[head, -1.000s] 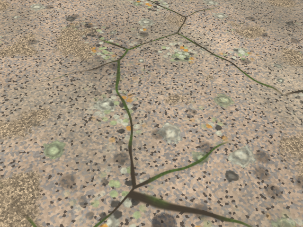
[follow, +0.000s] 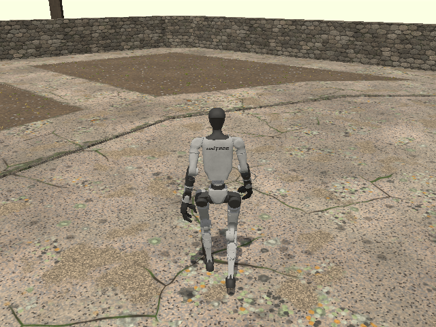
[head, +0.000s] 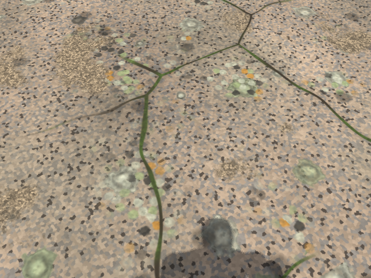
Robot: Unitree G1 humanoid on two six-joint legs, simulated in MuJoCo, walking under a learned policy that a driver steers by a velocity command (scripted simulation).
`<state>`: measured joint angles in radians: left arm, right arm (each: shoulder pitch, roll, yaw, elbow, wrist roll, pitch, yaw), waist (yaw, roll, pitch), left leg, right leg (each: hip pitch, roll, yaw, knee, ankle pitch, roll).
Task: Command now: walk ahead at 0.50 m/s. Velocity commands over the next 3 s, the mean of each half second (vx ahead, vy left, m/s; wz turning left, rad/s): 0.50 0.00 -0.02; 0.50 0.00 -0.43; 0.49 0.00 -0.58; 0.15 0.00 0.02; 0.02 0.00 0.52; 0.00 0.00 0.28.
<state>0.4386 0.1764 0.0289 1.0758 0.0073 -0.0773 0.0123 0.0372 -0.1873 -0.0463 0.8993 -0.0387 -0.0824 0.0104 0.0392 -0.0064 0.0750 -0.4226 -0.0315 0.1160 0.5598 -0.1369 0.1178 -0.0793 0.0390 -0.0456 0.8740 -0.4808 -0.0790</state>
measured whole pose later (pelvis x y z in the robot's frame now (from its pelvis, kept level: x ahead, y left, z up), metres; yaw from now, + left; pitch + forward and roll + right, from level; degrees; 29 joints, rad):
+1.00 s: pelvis +0.54 -0.06 +0.02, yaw -16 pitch +2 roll +0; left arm 0.47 0.22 0.07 0.96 0.02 -0.06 0.01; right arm -0.04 -0.22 -0.03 0.78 -0.03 -0.04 0.03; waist 0.11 0.04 0.04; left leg -0.60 0.04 -0.02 0.62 -0.06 -0.03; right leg 0.03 0.13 0.17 0.28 -0.32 -0.11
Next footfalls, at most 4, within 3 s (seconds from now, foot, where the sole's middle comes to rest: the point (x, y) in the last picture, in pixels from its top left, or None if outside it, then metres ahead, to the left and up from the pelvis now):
0.50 right None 0.44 -0.11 -0.76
1.06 left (200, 192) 0.78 0.00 -0.76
1.60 right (274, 170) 0.90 -0.31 -0.76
2.16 left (227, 160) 0.94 -0.12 -0.76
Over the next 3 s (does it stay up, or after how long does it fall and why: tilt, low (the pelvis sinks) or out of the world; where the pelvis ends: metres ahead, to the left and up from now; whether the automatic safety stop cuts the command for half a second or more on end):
stays up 0.86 -0.21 0.02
